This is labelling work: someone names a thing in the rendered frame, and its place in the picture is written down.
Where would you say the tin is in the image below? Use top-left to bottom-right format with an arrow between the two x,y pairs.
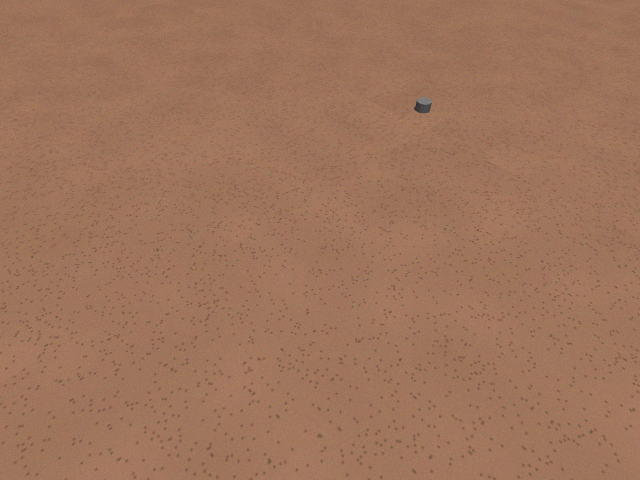
415,97 -> 432,113

